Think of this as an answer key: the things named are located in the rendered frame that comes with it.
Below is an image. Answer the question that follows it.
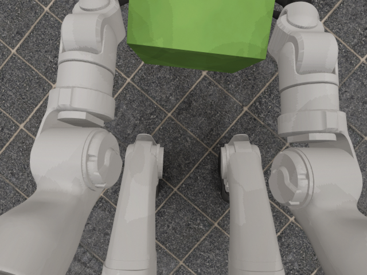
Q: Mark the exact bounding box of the robot right hand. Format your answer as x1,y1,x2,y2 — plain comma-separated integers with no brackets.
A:
272,0,311,20

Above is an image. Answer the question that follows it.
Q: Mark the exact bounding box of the left robot forearm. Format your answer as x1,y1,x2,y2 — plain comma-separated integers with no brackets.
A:
30,0,126,169

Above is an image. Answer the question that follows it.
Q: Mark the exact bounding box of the robot right upper arm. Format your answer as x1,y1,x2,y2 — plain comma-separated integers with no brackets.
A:
268,147,367,275

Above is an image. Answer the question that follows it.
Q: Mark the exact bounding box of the carton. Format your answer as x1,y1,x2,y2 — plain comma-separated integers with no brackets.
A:
127,0,275,73

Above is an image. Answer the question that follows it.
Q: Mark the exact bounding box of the robot left upper arm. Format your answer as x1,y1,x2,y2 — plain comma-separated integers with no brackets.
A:
0,127,123,275

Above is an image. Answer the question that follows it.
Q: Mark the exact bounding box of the right robot thigh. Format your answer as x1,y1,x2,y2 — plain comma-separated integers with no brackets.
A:
221,141,285,275

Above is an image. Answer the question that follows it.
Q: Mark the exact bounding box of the right robot forearm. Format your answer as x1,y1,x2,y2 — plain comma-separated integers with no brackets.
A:
268,2,362,176

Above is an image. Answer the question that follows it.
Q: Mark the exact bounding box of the robot left foot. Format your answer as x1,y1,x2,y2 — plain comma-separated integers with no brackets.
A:
155,179,160,198

